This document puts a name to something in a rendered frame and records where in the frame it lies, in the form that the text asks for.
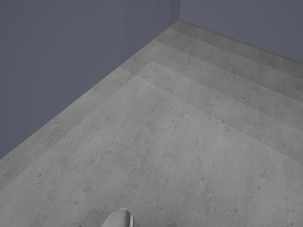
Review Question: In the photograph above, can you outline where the left robot thigh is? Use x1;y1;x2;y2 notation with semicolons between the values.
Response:
101;210;134;227

